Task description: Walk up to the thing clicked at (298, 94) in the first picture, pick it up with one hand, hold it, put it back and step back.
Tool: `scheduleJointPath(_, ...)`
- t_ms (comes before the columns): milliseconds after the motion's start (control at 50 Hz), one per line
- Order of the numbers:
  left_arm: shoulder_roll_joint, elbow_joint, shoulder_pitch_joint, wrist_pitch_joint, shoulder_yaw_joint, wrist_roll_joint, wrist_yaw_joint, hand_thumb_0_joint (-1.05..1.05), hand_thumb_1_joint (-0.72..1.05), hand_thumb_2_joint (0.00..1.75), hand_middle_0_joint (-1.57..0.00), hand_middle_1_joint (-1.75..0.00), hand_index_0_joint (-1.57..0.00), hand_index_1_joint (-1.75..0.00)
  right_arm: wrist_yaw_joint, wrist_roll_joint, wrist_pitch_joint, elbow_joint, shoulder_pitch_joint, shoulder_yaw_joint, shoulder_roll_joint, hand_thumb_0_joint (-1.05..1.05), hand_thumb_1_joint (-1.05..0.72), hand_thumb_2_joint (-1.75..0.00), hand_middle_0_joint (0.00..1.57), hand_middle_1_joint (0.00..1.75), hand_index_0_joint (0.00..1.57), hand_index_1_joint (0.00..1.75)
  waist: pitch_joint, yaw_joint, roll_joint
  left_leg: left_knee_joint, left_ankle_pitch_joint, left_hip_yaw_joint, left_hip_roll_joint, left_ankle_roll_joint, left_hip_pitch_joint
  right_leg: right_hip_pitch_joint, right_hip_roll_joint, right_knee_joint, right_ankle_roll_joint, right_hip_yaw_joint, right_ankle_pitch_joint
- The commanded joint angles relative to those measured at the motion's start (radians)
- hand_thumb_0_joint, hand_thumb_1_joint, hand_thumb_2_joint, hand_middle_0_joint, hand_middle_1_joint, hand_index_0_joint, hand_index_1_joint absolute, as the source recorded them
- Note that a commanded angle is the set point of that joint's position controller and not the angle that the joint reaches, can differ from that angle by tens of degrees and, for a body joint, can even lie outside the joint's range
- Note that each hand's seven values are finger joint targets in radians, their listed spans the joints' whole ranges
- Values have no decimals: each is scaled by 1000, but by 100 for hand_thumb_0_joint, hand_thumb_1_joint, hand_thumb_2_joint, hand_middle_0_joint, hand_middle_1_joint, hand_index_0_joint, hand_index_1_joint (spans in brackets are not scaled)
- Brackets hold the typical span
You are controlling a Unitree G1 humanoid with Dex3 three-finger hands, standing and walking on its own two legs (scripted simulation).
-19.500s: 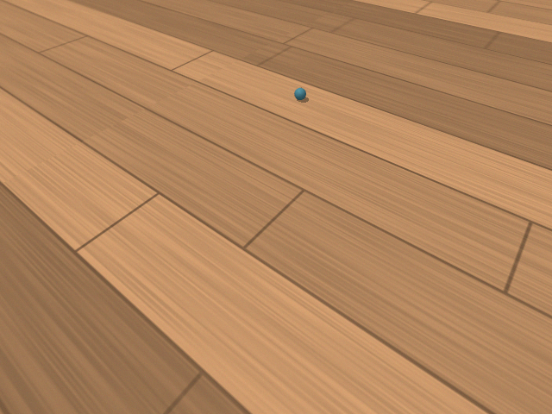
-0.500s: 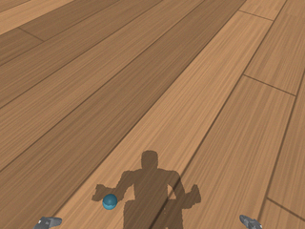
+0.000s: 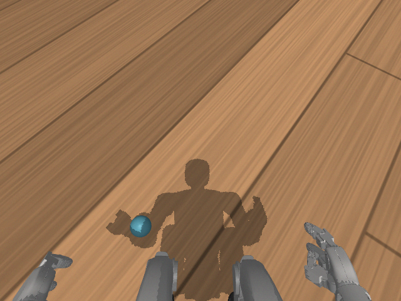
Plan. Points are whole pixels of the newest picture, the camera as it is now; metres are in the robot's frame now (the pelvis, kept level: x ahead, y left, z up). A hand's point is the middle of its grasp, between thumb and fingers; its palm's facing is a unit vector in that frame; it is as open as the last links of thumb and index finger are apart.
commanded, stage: rise first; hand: left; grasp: from above
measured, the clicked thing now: (140, 226) +0.38 +0.24 -0.57
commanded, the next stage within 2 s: approach in 1.88 s
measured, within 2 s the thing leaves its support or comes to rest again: neither
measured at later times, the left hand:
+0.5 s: hand (94, 253) +0.26 +0.31 -0.33, palm faces -0.47 -0.31 -0.83, open 14.0 cm
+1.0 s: hand (105, 239) +0.31 +0.31 -0.41, palm faces -0.46 -0.10 -0.88, open 14.2 cm
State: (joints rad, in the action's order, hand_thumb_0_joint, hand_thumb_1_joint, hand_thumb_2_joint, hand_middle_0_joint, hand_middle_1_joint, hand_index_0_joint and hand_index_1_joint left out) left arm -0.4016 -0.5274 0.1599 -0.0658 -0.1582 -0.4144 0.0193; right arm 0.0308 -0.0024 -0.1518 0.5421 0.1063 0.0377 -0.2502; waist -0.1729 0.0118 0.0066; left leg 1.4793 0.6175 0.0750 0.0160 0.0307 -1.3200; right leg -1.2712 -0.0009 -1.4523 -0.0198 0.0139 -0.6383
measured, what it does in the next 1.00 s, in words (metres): lowers itself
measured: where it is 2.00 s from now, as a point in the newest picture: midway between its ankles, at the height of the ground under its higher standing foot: outside the picture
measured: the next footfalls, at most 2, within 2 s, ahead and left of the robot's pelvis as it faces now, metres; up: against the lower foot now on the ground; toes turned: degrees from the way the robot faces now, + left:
none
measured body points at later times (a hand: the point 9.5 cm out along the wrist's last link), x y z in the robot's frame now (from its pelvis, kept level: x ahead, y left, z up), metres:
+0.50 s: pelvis -0.07 +0.00 -0.19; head +0.14 +0.02 +0.21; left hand +0.28 +0.32 -0.29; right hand +0.07 -0.27 -0.33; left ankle +0.03 +0.13 -0.58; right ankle +0.02 -0.13 -0.58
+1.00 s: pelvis -0.07 +0.01 -0.26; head +0.14 +0.06 +0.14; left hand +0.33 +0.32 -0.36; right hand +0.03 -0.28 -0.37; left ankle +0.03 +0.13 -0.58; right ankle +0.02 -0.13 -0.58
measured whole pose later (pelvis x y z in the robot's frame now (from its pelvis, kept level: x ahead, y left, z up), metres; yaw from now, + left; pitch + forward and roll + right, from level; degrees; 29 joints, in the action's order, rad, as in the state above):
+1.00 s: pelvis -0.07 +0.01 -0.26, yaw -5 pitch +32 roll -7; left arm -0.67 -1.18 -0.60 0.32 -0.15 -1.18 -0.35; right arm 0.12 -0.10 -0.04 0.77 0.08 0.04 -0.27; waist -0.10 0.08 0.03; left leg 2.32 0.66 0.15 -0.02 0.04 -2.22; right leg -2.14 0.03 -2.26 -0.05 0.04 -0.68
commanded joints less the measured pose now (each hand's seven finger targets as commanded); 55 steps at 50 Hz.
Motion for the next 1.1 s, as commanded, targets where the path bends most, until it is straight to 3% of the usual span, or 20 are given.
scheduleJointPath(0, -219, 60, -127, 138, -69, -103, -29, 0, -48, 95, -4, -108, -5, -107, -1, -6, -49, -68, 16, 74, -173, 0, -85, -89, 20, 30, 20, 30, -366, 6, -120, -24, -297, -42, -17, -42, 146, -27, 19, -3, 46, 9, 266)
scheduleJointPath(20, -208, 42, -162, 168, -47, -128, -36, 0, -51, 96, -5, -107, -6, -106, 4, -9, -52, -62, 14, 77, -179, 0, -87, -89, 20, 30, 20, 30, -379, 18, -107, -4, -279, -28, -15, -40, 119, -70, 21, -39, 47, 16, 251)
scheduleJointPath(80, -301, 5, -227, 227, -109, -197, -79, 0, -53, 98, -6, -107, -6, -106, 10, -10, -51, -44, 11, 85, -194, 0, -88, -90, 20, 30, 20, 30, -441, -13, -113, 75, -243, -37, -16, -39, 49, -129, 23, -105, 45, 16, 228)
scheduleJointPath(100, -306, -16, -229, 237, -113, -223, -95, 0, -53, 99, -6, -106, -6, -106, 11, -11, -48, -38, 7, 88, -195, 0, -88, -90, 20, 30, 20, 30, -466, -21, -102, 104, -237, -44, -18, -39, 24, -141, 26, -126, 45, 17, 224)
scheduleJointPath(180, -320, -54, -332, 263, -95, -291, -137, 0, -55, 99, -7, -107, -7, -106, 21, -17, -37, 2, 22, 100, -202, 0, -89, -90, 20, 30, 20, 30, -550, -19, -104, 218, -269, -53, -18, -45, -38, -211, 29, -206, 42, 23, 247)
scheduleJointPath(220, -372, -61, -385, 268, -124, -320, -157, 0, -55, 100, -7, -106, -7, -106, 28, -22, -29, 23, 31, 102, -213, 0, -89, -90, 20, 30, 20, 30, -599, -40, -119, 246, -289, -43, -17, -41, -44, -239, 29, -257, 47, 33, 251)
scheduleJointPath(260, -400, -64, -438, 266, -127, -352, -173, 0, -56, 101, -7, -104, -7, -105, 32, -27, -17, 31, 37, 110, -221, 0, -89, -90, 20, 30, 20, 30, -645, -37, -102, 289, -287, -43, -14, -47, -62, -259, 31, -285, 46, 38, 251)
scheduleJointPath(420, -488, -217, -659, 300, -122, -458, -202, 0, -51, 101, -6, -103, -6, -103, 32, -31, 25, 72, 60, 97, -220, 0, -87, -89, 20, 30, 20, 30, -561, -19, -88, 377, -4, -60, -24, -59, -289, -394, 41, -352, 45, 57, 14)
scheduleJointPath(500, -487, -273, -751, 340, -88, -505, -219, 0, -53, 102, -6, -101, -6, -101, 36, -36, 41, 93, 82, 87, -219, 0, -88, -90, 20, 30, 20, 30, -536, 10, -83, 417, 35, -54, -31, -64, -357, -443, 44, -388, 44, 70, -24)
scheduleJointPath(560, -522, -336, -796, 369, -90, -546, -245, 0, -54, 103, -6, -100, -6, -101, 42, -44, 54, 106, 84, 79, -224, 0, -89, -90, 20, 30, 20, 30, -482, 12, -100, 432, 86, -38, -32, -64, -385, -515, 46, -420, 49, 81, -69)
scheduleJointPath(800, -552, -482, -934, 400, -68, -710, -369, 0, -55, 103, -7, -95, -6, -96, 68, -87, 95, 157, 107, 69, -240, 0, -89, -90, 20, 30, 20, 30, -512, 33, -195, 522, 25, -45, -43, -54, -383, -631, 42, -522, 56, 110, -6)
scheduleJointPath(980, -539, -537, -997, 386, -47, -773, -435, 0, -52, 100, -10, -93, -9, -94, 78, -111, 102, 185, 106, 73, -238, 0, -89, -90, 20, 30, 20, 30, -531, 59, -196, 580, -35, -44, -39, -54, -389, -666, 43, -569, 54, 119, 58)
scheduleJointPath(1080, -537, -568, -1000, 385, -49, -805, -462, 0, -50, 98, -12, -91, -11, -92, 82, -120, 104, 198, 107, 73, -236, 0, -90, -90, 20, 30, 20, 30, -548, 59, -215, 591, -68, -33, -35, -52, -365, -684, 44, -606, 50, 129, 83)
